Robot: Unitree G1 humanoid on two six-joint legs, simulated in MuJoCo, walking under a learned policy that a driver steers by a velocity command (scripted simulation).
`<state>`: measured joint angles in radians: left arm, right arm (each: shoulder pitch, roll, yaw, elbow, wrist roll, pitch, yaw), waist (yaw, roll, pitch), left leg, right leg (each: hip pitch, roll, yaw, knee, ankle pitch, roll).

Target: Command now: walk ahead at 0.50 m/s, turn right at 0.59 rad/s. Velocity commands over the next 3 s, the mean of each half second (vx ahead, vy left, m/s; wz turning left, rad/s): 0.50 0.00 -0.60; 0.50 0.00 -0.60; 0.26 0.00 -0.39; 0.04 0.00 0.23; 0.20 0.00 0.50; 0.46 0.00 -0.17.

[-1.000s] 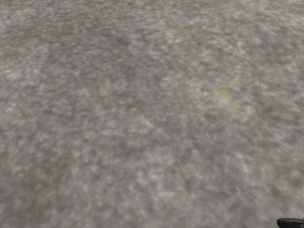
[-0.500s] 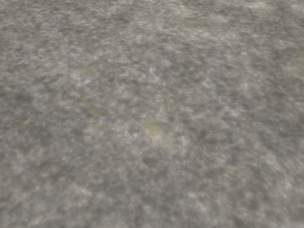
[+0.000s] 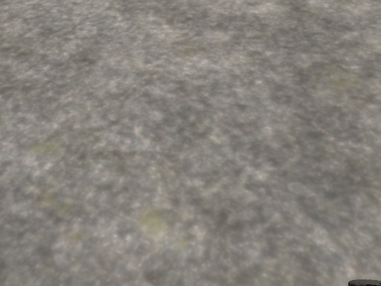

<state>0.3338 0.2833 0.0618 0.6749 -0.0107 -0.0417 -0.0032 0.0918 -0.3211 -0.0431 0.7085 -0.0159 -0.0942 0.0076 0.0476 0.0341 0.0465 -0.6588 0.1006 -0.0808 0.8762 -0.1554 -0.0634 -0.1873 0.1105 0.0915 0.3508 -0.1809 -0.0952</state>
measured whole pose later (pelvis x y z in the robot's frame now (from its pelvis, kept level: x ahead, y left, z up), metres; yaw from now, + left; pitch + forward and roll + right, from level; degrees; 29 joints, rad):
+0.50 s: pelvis +0.27 +0.04 +0.00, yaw -18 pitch +1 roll +2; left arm 0.20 0.32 0.08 0.64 -0.02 -0.01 0.00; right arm 0.31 -0.28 -0.06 0.81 -0.01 -0.09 0.01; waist -0.06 -0.04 0.04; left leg -0.09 -0.02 0.13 0.29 -0.22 0.03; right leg -0.67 -0.09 0.07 0.99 -0.19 0.01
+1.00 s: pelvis +0.51 -0.12 +0.00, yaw -36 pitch +1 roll +1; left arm 0.33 0.28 0.06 0.68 -0.01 -0.04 0.00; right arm 0.08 -0.32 -0.05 0.71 -0.01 -0.09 0.01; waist 0.05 0.04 0.05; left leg -0.66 0.10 -0.08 0.88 -0.14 -0.07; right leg -0.18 0.11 0.09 0.35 -0.18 -0.10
